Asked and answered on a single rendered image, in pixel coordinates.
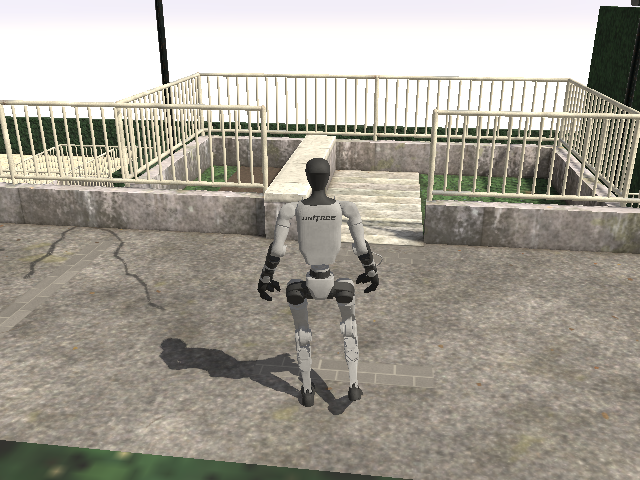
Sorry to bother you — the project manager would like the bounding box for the robot left upper arm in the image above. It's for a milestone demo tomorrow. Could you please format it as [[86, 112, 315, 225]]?
[[270, 202, 298, 258]]

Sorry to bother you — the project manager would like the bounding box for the robot left hand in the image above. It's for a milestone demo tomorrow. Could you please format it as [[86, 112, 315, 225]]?
[[257, 279, 281, 301]]

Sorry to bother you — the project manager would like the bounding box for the robot right upper arm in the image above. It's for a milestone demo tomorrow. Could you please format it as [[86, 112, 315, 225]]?
[[339, 201, 368, 256]]

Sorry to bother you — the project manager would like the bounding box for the robot right thigh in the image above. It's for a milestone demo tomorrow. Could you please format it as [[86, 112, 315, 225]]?
[[334, 278, 356, 337]]

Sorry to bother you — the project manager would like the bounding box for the right robot forearm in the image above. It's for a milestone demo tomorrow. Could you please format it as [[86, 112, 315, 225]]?
[[358, 240, 378, 277]]

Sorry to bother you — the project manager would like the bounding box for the left robot forearm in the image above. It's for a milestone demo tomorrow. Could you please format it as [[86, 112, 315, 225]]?
[[260, 242, 280, 283]]

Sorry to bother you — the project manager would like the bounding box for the left robot shin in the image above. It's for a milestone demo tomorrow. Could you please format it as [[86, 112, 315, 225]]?
[[295, 329, 312, 394]]

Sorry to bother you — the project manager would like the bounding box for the robot right hand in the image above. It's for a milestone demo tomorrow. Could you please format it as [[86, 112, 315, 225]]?
[[356, 273, 379, 293]]

